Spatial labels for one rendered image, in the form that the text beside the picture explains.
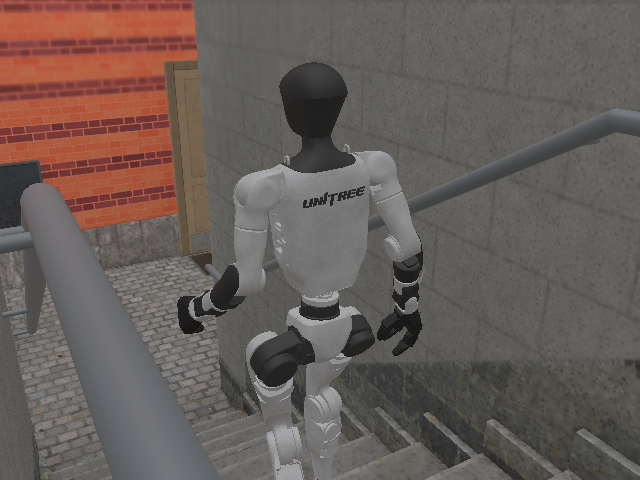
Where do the stairs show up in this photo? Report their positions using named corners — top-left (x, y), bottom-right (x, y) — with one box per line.
top-left (48, 409), bottom-right (513, 480)

